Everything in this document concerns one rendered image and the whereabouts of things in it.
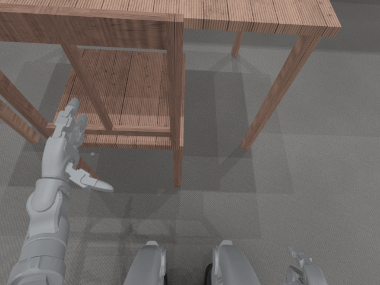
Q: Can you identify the robot left forearm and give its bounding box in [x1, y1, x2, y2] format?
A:
[7, 177, 71, 285]

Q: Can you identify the robot right hand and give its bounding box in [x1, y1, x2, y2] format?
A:
[283, 245, 328, 285]

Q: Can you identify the robot left hand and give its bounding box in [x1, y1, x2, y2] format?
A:
[42, 97, 114, 192]

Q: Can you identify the robot thigh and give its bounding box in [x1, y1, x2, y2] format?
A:
[213, 245, 261, 285]
[123, 245, 166, 285]

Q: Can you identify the chair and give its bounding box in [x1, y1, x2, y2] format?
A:
[0, 3, 186, 187]

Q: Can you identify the table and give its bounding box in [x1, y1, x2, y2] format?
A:
[0, 0, 342, 150]

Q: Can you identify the robot left thigh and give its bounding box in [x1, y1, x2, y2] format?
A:
[123, 245, 166, 285]

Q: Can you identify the robot right thigh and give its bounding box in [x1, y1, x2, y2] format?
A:
[213, 245, 261, 285]

